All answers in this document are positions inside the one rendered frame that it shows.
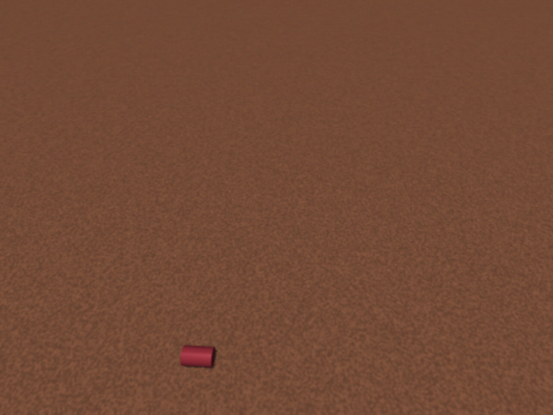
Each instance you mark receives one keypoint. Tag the can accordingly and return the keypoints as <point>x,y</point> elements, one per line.
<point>197,356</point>

